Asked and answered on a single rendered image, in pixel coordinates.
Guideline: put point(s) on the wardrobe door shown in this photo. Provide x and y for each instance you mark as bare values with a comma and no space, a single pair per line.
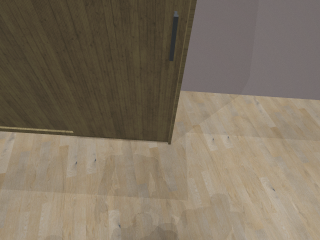
106,62
25,99

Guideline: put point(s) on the handle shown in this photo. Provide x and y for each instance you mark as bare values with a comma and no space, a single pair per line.
173,35

